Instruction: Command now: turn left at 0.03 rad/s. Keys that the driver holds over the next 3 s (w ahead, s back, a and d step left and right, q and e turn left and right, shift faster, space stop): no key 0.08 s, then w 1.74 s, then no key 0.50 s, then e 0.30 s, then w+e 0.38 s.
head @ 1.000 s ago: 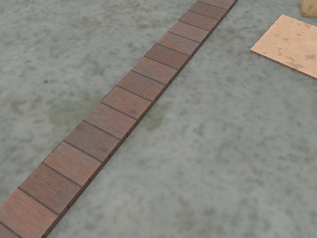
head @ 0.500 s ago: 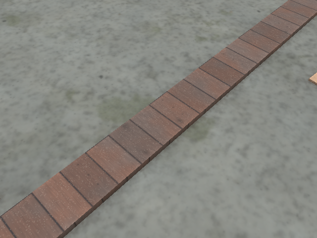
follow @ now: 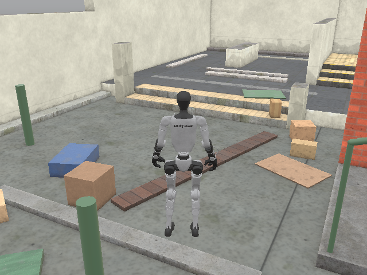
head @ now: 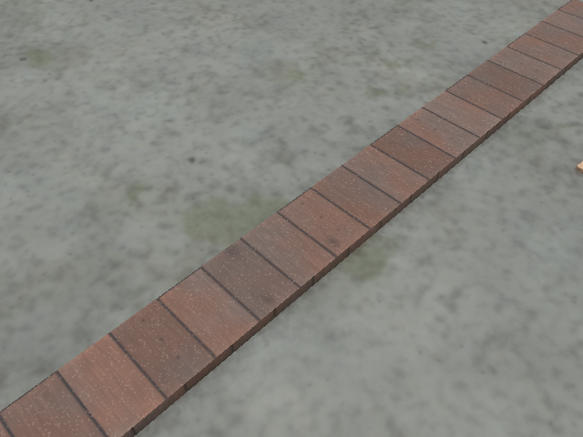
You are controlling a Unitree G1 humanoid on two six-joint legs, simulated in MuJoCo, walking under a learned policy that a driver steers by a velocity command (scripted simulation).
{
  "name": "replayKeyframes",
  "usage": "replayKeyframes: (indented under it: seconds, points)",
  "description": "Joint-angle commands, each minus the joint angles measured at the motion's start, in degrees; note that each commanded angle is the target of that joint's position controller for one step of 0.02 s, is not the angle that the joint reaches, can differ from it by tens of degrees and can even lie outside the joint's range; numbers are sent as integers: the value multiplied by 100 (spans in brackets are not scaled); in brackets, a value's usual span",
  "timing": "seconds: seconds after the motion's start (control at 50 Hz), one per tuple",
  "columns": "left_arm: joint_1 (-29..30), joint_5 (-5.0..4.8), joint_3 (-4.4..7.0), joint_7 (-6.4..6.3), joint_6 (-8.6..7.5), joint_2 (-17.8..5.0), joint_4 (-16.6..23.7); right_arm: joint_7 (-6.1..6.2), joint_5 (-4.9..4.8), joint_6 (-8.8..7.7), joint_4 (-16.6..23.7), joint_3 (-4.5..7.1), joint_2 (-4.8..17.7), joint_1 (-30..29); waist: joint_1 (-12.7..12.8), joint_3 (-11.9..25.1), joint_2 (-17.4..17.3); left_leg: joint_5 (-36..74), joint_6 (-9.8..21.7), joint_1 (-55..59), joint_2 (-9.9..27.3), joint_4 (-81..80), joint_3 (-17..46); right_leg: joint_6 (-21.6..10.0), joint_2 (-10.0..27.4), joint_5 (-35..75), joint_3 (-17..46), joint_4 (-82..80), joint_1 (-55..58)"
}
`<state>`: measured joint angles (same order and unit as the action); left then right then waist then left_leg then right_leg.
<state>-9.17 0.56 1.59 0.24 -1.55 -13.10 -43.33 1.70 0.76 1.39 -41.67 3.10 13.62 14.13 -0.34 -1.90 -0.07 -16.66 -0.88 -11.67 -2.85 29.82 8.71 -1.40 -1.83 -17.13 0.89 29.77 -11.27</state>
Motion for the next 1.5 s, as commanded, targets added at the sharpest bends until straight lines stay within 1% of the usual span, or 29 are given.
replayKeyframes:
  seconds: [0.02, 0.08, 0.14, 0.18, 0.24, 0.38, 0.4, 0.42, 0.44, 0.46, 0.5, 0.58, 0.68, 0.8, 0.84, 0.88, 0.9, 0.92, 0.94, 0.98, 1.02, 1.12, 1.3, 1.38, 1.4, 1.42, 1.44, 1.46, 1.5]
  points:
    - [127, -10, 155, -3, -83, -617, 292, 48, -2, -71, 332, 158, 592, 7, 23, 286, -56, 1415, 29, 36, 364, -342, 287, -97, 470, 1199, 472, -479, 133]
    - [105, -15, 150, -3, -86, -610, 179, 74, -3, -68, 285, 162, 577, 32, 20, 255, -23, 1429, 9, 88, 368, -352, 274, -97, 458, 1180, 474, -520, 114]
    - [-15, -51, 191, -52, -37, -748, 18, 116, -37, -55, 204, 148, 483, 101, 66, 123, 325, -290, 45, -232, 11, -14, -165, -316, 489, -1105, 748, -913, 34]
    - [-376, -126, 279, -107, -30, -1061, -109, 113, -103, -178, 366, 146, 459, -116, 220, -330, 872, -957, 45, -1247, -51, 801, -573, -914, 1337, -2743, 2026, -1625, 109]
    - [-662, -105, 350, -160, -131, -1246, -205, 24, -229, -458, 578, 170, 564, -586, 411, -775, 849, -1207, 127, -2259, 480, 1764, -460, -1433, 2135, -2362, 3036, -2075, 237]
    - [-309, -218, 306, -51, -63, -1068, -179, -201, -186, -593, 10, 243, 481, 679, -281, 165, 394, 586, 123, 1024, 4, -90, -1274, -747, 1019, -403, 896, -1069, -903]
    - [-219, -157, 205, -18, -113, -785, -154, -152, -226, -578, -55, 315, 651, 1180, -553, 308, 149, 310, 275, 1682, 350, -309, -763, -480, 770, -297, 590, -211, -1369]
    - [-127, -48, 42, 11, -192, -265, 30, -84, -168, -576, -52, 426, 1239, 1768, -688, 585, -1323, -440, 865, 2318, 1725, -1178, 1391, -6, 161, -788, -137, 1978, -2293]
    - [-65, -228, 141, -4, -299, -621, 208, -176, -95, -621, -69, 462, 1501, 1929, -638, 496, -1673, -1550, 1683, 2145, 2484, -1931, 3410, 14, -100, -1704, 255, 3211, -3181]
    - [-100, -353, 241, 10, -359, -980, 168, -209, -103, -673, 24, 344, 1176, 1428, -407, -78, -973, -2121, 1718, 1830, 2495, -1997, 3128, -119, 348, -1309, 512, 3748, -3684]
    - [-99, -288, 250, 54, -420, -960, 24, -239, -83, -709, 152, 227, 884, 883, -202, -356, -461, -1169, 1375, 1510, 1956, -2084, 1935, -254, 700, -205, 403, 3636, -3688]
    - [-1, -148, 223, 161, -362, -713, -33, -200, -91, -664, 51, 150, 760, 939, -122, -222, -470, 1362, 1180, 1310, 1440, -2212, 506, 13, 855, 830, 102, 2927, -3325]
    - [1031, -126, 90, 191, -385, -437, 383, -81, -120, -598, -165, 152, 902, 1213, -349, -382, -429, 1918, 1138, 931, 1214, -2366, -251, 303, 603, 1970, -165, 1025, -2881]
    - [1528, -183, 117, 317, -447, -658, 672, -60, -220, -568, -434, 208, 1032, 1303, -220, -509, -472, 2492, 1043, 1469, 1654, -2077, -333, -87, 423, 1943, -58, 30, -2450]
    - [1102, -160, 207, 303, -447, -866, 584, -44, -180, -503, -443, 254, 1177, 1204, 51, -66, -617, 4138, 922, 1806, 1673, -1392, -391, -300, 181, 1499, -230, 17, -1785]
    - [-508, -159, 421, 200, -406, -1279, 153, -23, -114, -411, -403, 204, 1131, 1099, 841, 1035, -590, 5072, 648, 1173, 1287, 656, -668, -666, 103, 1562, -291, 9, 546]
    - [-1393, -5, 536, 140, -382, -1773, 27, -59, -40, -449, -264, 42, 616, 1644, 767, 2054, 445, 2874, 328, -923, 700, 2855, -835, -1390, 1586, 1256, 1736, 187, 2989]
    - [-1676, -83, 509, 208, -381, -1681, -144, -114, -104, -561, -421, -109, 189, 2102, 599, 2790, 1486, -1645, 177, -2218, -159, 4181, -205, -1867, 2377, -322, 4129, -838, 3846]
    - [-1357, -151, 384, 192, -389, -1233, -148, -143, -308, -654, -327, 56, 841, 1415, 707, 1890, 1070, -1528, 281, -2869, 157, 4665, 55, -1546, 2139, -1052, 3915, -1276, 3224]
    - [-414, -101, 306, 162, -390, -1016, 4, -113, -288, -747, -73, 91, 995, 504, 389, 546, 244, -420, 352, -2824, 732, 4194, -341, -1258, 1824, -127, 2490, -1615, 1302]
    - [-106, 35, 251, 188, -457, -799, 14, -100, -168, -659, -142, 110, 829, 651, -6, 370, 357, 78, 332, -2132, 1048, 3804, -287, -1199, 1469, 679, 1774, -1950, 296]
    - [-312, -56, 279, 133, -552, -975, -249, -49, -79, -516, 5, 66, 661, 206, -44, -17, 324, 871, 25, -2496, 1213, 2815, -449, -1356, 1304, 1476, 930, -2426, -156]
    - [-1347, -166, 260, 24, -241, -1276, -681, -268, -145, -648, 566, -128, 397, -1632, 657, -344, 152, 1510, 28, -2822, 760, 519, -1054, -1095, 1416, 1648, 550, -2325, 1000]
    - [-1222, -175, 231, 1, -115, -1315, -704, -377, -157, -731, 600, -20, 674, -1124, 75, 136, 604, 902, 431, -1720, 354, 192, -1322, -862, 1537, 3926, 368, -1402, 1449]
    - [-1728, -198, 98, -8, -132, -869, -711, -376, -105, -748, 456, 104, 971, -965, 154, 814, 81, 1021, 655, -242, 234, 369, -1294, -583, 1167, 5184, 30, -590, 836]
    - [-1562, -178, 77, -28, -166, -1054, -704, -374, -129, -723, 255, 201, 884, -90, -436, 1429, 304, 1016, 895, 1303, 325, 432, -946, -319, 1024, 5414, -73, 458, -65]
    - [-1243, -186, 102, -13, -257, -1186, -586, -318, -138, -629, -68, 338, 1142, 918, -922, 1897, -74, 453, 1156, 2654, 916, 50, -74, -69, 674, 4302, -242, 1746, -1192]
    - [-1068, -154, -9, 30, -330, -808, -414, -233, -92, -549, -325, 391, 1379, 1651, -1045, 2433, -1137, 113, 1707, 3531, 2106, -641, 1804, 55, 176, 343, -6, 3611, -2195]
    - [-373, -290, 111, 137, -469, -1090, -140, -173, 14, -592, -48, 226, 1017, 626, -693, 1352, -501, 384, 1621, 2142, 2147, -1179, 1691, -205, 564, -776, 601, 4035, -2688]
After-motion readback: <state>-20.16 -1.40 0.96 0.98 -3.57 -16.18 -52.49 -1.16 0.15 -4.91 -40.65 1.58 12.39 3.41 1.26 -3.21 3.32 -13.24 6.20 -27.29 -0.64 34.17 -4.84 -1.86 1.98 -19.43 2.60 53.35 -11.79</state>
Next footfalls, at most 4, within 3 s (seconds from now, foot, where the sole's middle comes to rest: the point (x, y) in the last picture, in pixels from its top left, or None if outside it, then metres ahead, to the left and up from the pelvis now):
0.40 left None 0.11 0.15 -0.77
0.88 right None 0.47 -0.08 -0.77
1.36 left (236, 325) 0.78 0.17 -0.73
1.88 right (349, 297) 0.89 -0.12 -0.77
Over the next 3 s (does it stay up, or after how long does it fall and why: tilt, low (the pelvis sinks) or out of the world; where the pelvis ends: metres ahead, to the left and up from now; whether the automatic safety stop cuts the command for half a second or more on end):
stays up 0.92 -0.08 0.02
